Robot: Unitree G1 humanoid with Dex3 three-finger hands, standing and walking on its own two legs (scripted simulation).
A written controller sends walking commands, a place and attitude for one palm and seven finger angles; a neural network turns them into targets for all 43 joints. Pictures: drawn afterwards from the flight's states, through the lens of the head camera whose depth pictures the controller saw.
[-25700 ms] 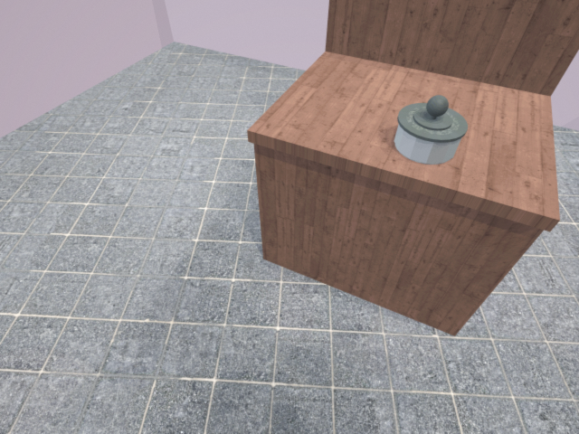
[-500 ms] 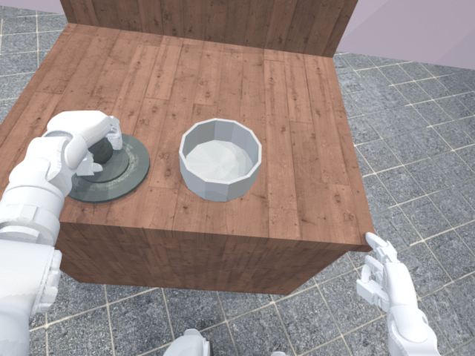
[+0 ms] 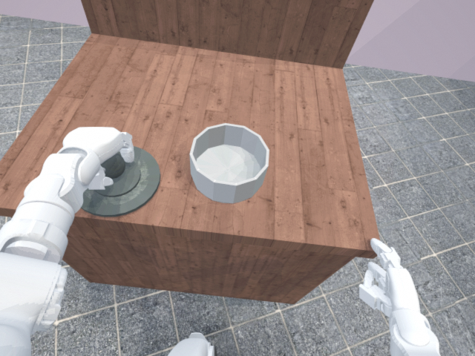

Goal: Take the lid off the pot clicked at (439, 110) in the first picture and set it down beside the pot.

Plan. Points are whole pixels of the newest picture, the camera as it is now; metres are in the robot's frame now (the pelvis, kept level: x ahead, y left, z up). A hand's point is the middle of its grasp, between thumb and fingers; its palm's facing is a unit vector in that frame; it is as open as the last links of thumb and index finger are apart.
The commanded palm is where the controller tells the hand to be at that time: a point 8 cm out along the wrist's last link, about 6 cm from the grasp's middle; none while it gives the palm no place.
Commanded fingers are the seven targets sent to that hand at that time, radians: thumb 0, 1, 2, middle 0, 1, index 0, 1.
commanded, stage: open the fingers wide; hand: left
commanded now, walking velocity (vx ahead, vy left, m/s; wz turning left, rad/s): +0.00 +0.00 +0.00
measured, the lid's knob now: (111, 165) +0.45 +0.27 -0.01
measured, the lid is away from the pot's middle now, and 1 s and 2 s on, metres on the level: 0.24 0.23 0.23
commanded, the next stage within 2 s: raise the empty hand in 0.56 s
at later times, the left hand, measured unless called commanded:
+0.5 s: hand (102, 158) +0.44 +0.28 +0.02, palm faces -0.42 -0.09 -0.90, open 10.9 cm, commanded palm +0.47 +0.27 +0.08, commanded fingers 0.00 -0.09 0.81 -0.43 -0.71 -0.43 -0.71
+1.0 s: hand (90, 149) +0.44 +0.29 +0.05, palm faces -0.38 -0.09 -0.92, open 11.0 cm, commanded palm +0.48 +0.28 +0.12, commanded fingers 0.00 -0.09 0.82 -0.43 -0.71 -0.43 -0.71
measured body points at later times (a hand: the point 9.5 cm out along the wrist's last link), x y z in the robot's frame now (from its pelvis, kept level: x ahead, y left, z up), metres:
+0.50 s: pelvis +0.01 -0.01 +0.00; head +0.08 +0.04 +0.44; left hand +0.46 +0.28 +0.07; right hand +0.24 -0.27 -0.02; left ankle +0.07 +0.04 -0.71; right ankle -0.01 -0.17 -0.71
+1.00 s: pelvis +0.01 +0.00 +0.00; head +0.07 +0.04 +0.44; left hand +0.45 +0.29 +0.10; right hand +0.24 -0.26 -0.02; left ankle +0.07 +0.04 -0.71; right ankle -0.01 -0.17 -0.71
